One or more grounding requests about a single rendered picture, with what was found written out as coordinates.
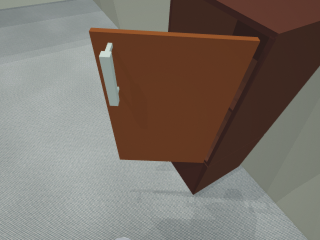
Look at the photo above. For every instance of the handle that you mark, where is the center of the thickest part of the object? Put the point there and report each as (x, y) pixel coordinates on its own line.
(108, 71)

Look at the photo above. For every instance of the cupboard door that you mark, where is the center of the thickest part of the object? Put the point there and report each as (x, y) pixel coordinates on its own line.
(174, 89)

